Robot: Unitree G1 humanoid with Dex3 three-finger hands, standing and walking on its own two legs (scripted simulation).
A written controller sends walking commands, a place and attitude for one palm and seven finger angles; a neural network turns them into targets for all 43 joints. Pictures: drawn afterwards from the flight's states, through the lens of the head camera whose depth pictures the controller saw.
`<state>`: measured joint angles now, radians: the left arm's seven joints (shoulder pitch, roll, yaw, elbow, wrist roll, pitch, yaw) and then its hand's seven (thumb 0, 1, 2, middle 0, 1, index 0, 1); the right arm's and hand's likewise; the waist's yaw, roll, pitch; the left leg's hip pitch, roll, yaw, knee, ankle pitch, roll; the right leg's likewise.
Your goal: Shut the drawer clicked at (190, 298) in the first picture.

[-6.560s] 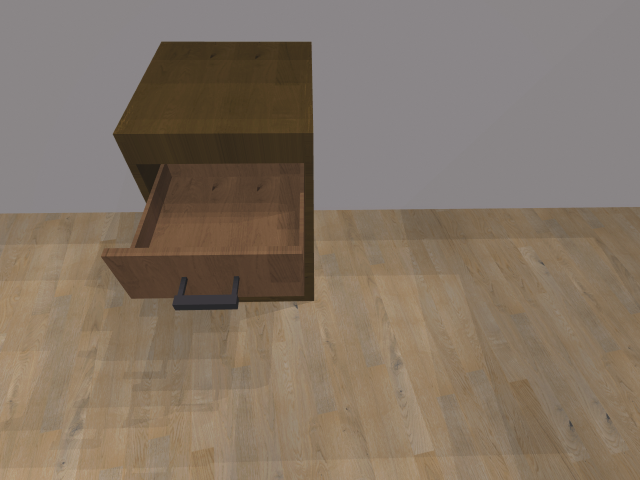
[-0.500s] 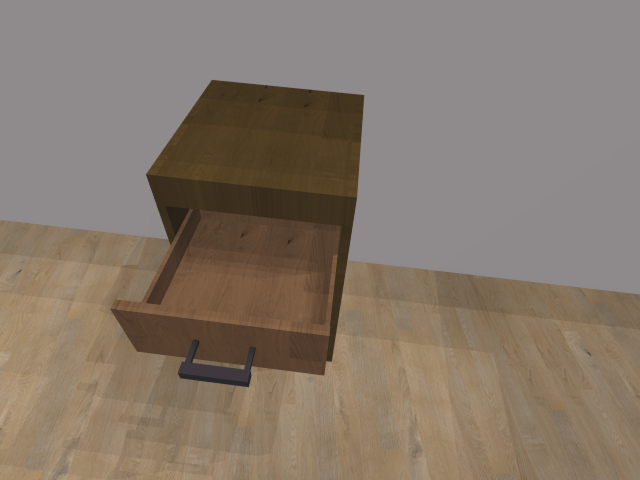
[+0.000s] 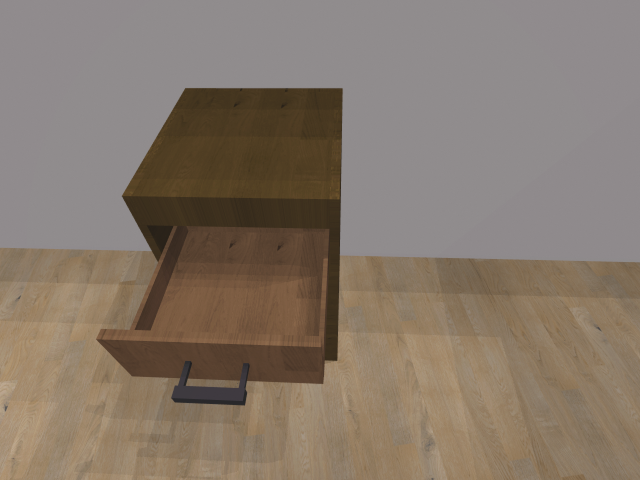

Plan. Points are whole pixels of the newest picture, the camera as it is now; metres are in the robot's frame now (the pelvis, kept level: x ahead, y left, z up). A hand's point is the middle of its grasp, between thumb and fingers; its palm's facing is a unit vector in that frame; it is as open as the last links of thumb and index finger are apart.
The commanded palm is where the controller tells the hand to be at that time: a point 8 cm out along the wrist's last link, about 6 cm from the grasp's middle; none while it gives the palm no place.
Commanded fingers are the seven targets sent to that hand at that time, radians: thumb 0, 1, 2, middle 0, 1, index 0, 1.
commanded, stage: come to a stop and stand still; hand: left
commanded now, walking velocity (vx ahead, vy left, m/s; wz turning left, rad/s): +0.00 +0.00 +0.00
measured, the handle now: (212, 382) +0.32 +0.22 -0.21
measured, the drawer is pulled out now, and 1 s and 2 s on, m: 0.27 0.27 0.27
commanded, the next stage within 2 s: look again from close up in 0.88 s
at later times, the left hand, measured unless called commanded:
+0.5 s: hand out of the picture -0.02 +0.13 -0.17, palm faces +0.02 -0.98 -0.20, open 7.3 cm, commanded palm none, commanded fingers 0.00 0.90 0.90 -0.20 -0.30 -0.20 -0.30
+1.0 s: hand out of the picture -0.01 +0.12 -0.17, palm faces +0.04 -0.98 -0.19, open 7.3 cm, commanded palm none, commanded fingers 0.00 0.90 0.90 -0.20 -0.30 -0.20 -0.30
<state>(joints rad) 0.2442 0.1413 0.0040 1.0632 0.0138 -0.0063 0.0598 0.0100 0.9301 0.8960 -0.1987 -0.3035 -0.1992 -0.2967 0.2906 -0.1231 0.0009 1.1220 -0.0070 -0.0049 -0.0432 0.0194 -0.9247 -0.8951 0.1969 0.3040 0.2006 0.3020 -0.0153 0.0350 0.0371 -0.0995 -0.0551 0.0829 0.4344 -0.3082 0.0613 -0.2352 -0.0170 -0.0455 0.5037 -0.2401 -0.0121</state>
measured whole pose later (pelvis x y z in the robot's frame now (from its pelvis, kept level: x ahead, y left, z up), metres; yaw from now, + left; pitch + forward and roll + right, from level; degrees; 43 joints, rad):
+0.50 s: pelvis -0.01 -0.04 +0.00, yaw +1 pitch -1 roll +0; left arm 0.32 0.13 -0.03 1.08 0.01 -0.02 0.03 0.01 0.92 0.90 -0.20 -0.30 -0.20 -0.30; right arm 0.36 -0.15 0.03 1.10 -0.01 -0.01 -0.02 0.00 -0.91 -0.90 0.19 0.30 0.20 0.30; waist -0.01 0.03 0.03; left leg -0.14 0.00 0.05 0.44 -0.29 0.01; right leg -0.24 0.04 -0.09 0.45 -0.20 -0.07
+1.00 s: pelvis +0.00 -0.04 +0.00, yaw +1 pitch -1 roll +0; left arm 0.32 0.13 -0.02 1.10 0.01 -0.02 0.05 0.02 0.93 0.90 -0.20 -0.30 -0.20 -0.30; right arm 0.35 -0.11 0.03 1.14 -0.01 -0.02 -0.03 0.00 -0.91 -0.90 0.19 0.30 0.20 0.30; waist -0.01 0.01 0.02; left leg -0.09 0.00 0.04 0.41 -0.30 0.01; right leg -0.20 0.04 -0.09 0.42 -0.21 -0.07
